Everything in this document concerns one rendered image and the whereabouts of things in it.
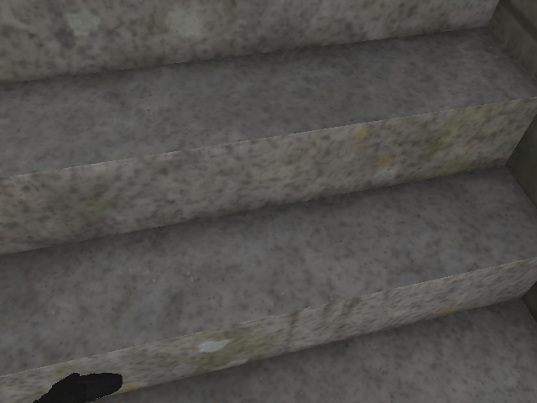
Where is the robot left hand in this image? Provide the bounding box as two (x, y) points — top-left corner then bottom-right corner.
(33, 373), (123, 403)

